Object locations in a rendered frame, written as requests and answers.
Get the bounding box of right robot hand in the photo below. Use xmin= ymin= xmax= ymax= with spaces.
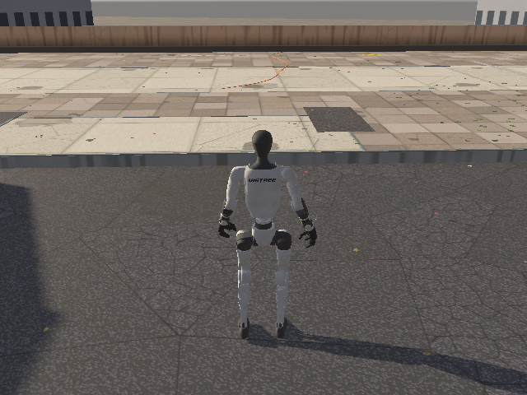
xmin=298 ymin=227 xmax=317 ymax=248

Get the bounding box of left robot upper arm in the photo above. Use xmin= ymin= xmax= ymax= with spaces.
xmin=224 ymin=166 xmax=245 ymax=211

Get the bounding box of left robot hand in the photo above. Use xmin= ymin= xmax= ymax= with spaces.
xmin=217 ymin=222 xmax=236 ymax=238

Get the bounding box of right robot upper arm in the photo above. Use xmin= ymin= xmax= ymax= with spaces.
xmin=280 ymin=165 xmax=304 ymax=211

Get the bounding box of robot right forearm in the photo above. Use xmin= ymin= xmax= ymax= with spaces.
xmin=296 ymin=198 xmax=314 ymax=231

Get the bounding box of robot left forearm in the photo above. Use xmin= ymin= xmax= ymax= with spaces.
xmin=219 ymin=198 xmax=233 ymax=225

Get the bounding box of humanoid robot torso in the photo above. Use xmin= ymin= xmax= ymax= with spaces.
xmin=244 ymin=162 xmax=282 ymax=247

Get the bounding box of robot left foot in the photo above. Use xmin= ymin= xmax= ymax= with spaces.
xmin=238 ymin=318 xmax=250 ymax=339

